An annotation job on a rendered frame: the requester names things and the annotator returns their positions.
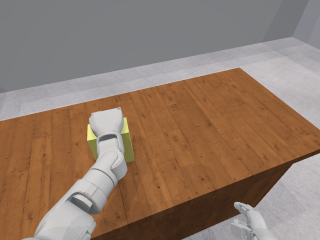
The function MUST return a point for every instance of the robot left forearm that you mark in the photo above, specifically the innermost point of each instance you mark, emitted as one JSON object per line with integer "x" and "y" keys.
{"x": 90, "y": 193}

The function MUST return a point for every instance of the robot right forearm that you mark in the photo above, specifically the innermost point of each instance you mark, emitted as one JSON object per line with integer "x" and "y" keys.
{"x": 262, "y": 234}

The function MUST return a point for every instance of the table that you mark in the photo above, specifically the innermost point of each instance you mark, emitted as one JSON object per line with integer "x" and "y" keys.
{"x": 199, "y": 145}

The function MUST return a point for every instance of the robot right hand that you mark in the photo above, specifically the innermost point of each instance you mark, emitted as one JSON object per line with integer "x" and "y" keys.
{"x": 253, "y": 218}

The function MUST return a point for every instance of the robot left hand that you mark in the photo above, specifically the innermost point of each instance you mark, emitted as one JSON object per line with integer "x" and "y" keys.
{"x": 107, "y": 120}

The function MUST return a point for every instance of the sponge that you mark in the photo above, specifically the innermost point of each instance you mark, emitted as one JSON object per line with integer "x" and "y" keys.
{"x": 127, "y": 144}

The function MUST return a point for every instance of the robot left upper arm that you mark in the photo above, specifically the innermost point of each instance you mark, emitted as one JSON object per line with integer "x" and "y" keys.
{"x": 68, "y": 222}

